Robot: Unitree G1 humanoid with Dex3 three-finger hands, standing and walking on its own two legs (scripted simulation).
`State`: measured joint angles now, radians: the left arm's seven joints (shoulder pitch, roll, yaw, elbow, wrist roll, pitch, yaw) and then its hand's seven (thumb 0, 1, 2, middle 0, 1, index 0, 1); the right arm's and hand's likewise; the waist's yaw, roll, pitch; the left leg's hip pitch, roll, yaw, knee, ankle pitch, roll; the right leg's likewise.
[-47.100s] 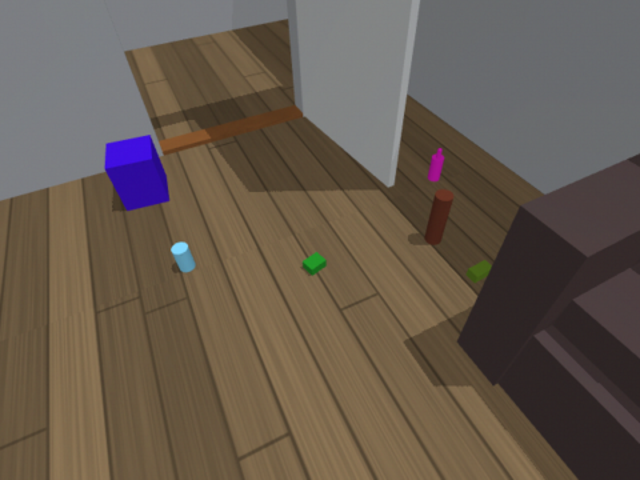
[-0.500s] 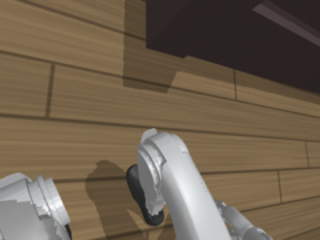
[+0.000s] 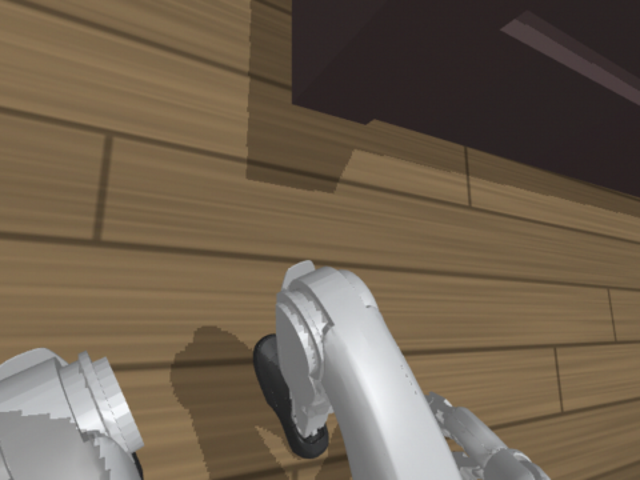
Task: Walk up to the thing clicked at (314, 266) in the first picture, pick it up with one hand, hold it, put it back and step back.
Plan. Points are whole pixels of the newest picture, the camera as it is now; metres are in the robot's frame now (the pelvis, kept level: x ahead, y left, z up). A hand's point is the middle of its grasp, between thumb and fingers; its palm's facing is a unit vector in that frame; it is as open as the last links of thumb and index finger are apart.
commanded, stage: close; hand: left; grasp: from above
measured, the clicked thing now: out of the picture +0.47 +0.36 -0.28
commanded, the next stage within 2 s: none
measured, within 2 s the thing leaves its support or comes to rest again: neither
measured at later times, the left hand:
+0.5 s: hand out of the picture +0.44 +0.35 -0.23, palm faces -0.46 -0.05 -0.89, open 13.5 cm
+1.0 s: hand out of the picture +0.44 +0.36 -0.24, palm faces -0.49 -0.08 -0.87, open 12.2 cm
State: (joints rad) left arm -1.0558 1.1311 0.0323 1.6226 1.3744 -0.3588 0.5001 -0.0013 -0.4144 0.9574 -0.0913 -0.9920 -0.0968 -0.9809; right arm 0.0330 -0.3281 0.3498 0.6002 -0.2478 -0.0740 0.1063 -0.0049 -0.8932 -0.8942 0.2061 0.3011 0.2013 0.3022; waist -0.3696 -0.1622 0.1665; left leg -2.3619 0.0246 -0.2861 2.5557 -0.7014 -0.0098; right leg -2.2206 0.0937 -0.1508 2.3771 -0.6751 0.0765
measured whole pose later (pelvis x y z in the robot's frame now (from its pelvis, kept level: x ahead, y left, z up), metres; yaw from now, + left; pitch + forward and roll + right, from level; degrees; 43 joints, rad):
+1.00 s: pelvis +0.00 +0.00 +0.00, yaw +0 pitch +26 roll -16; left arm -1.02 1.16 0.06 1.57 1.36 -0.42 0.45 0.00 -0.22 0.93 -0.19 -0.99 -0.21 -0.96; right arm 0.04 -0.34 0.37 0.57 -0.26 -0.05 0.11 0.00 -0.89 -0.89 0.21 0.30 0.20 0.30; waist -0.36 -0.17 0.20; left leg -2.35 0.02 -0.30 2.56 -0.70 -0.01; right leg -2.20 0.09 -0.17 2.37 -0.67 0.07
